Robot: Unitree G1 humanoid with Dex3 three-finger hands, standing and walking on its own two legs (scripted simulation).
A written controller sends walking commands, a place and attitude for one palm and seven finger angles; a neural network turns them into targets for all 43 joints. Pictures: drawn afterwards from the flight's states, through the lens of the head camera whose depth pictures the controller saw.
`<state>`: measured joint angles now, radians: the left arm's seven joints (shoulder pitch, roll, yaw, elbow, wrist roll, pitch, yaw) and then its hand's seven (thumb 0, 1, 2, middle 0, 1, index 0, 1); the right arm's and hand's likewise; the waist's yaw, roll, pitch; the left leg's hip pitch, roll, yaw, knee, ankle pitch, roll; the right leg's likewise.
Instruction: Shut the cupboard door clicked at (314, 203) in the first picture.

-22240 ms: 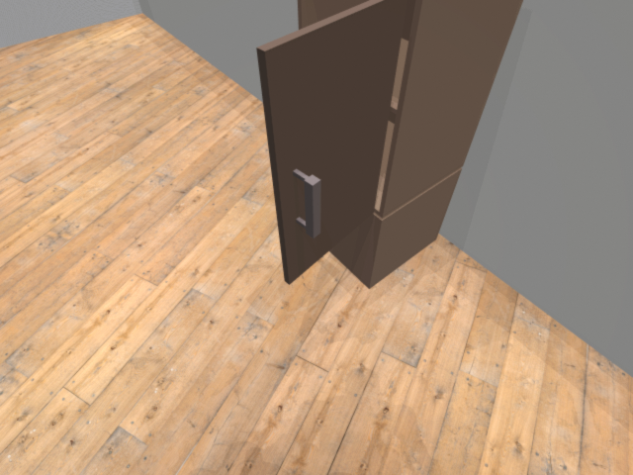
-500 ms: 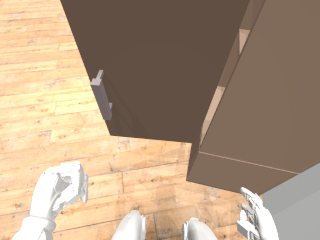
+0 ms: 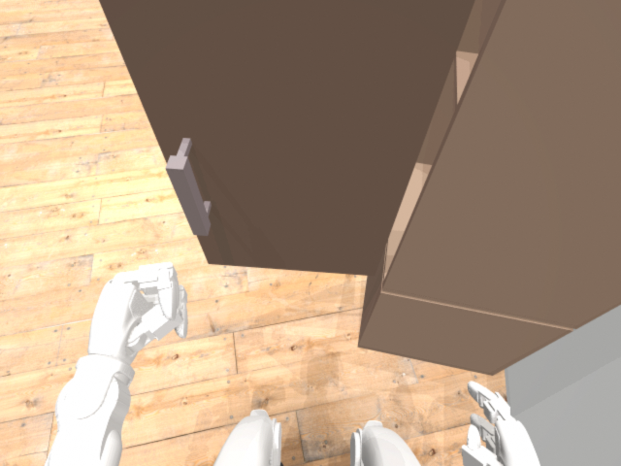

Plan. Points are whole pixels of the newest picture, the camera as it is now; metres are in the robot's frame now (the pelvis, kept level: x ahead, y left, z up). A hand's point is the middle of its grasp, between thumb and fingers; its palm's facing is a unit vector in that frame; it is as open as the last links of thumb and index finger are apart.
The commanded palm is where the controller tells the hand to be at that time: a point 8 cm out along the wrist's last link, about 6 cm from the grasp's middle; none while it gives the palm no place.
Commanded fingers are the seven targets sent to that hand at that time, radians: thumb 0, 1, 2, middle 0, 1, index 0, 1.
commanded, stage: bring the fist close to the handle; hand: left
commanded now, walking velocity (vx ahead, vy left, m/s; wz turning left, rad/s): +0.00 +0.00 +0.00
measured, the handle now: (194, 189) +0.48 +0.19 +0.04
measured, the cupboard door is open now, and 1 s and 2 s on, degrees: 98 98 81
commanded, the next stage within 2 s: push the door shut along its arc in 0.92 s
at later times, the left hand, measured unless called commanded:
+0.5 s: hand (213, 251) +0.37 +0.14 +0.05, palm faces -0.06 -1.00 -0.04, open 3.1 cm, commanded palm +0.35 +0.20 +0.04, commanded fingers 0.00 0.90 0.90 -1.30 -1.50 -1.30 -1.50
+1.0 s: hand (214, 246) +0.38 +0.14 +0.05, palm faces -0.05 -1.00 -0.04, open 3.1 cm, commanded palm +0.35 +0.20 +0.04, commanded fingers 0.00 0.90 0.90 -1.30 -1.50 -1.30 -1.50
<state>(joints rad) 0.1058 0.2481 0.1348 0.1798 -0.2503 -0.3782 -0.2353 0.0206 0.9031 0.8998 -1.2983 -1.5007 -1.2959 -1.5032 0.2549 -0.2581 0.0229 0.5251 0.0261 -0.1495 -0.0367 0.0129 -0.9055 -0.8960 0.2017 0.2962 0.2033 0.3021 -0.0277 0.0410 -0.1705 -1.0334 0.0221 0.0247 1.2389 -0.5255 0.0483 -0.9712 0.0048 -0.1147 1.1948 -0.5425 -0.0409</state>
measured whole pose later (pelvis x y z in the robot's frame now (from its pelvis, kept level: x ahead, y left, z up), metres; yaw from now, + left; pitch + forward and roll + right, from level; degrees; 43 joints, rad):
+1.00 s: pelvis +0.00 -0.01 +0.01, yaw -1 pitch +19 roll -1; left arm -0.31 0.23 0.18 0.63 -0.19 -0.49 -0.19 0.02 0.90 0.90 -1.30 -1.50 -1.30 -1.50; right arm 0.26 -0.26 0.00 0.60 0.02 -0.05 -0.02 0.01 -0.91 -0.90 0.20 0.30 0.20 0.30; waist -0.05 0.03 -0.15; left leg -1.02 0.02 0.05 1.17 -0.50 0.04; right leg -0.98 0.01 -0.08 1.16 -0.52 -0.05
